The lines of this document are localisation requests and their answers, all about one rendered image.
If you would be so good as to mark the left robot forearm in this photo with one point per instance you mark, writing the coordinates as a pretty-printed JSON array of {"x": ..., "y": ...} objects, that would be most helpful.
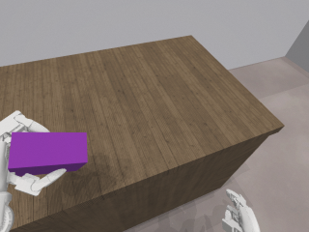
[{"x": 6, "y": 212}]

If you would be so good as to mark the robot right hand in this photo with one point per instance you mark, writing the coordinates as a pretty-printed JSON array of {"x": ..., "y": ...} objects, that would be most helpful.
[{"x": 241, "y": 220}]

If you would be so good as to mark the table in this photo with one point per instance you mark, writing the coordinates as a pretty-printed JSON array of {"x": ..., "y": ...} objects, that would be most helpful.
[{"x": 166, "y": 123}]

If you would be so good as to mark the sponge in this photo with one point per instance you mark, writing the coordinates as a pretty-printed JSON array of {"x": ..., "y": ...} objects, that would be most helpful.
[{"x": 38, "y": 153}]

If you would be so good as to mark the robot left hand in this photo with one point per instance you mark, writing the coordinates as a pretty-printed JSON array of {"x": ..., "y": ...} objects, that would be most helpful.
[{"x": 28, "y": 183}]

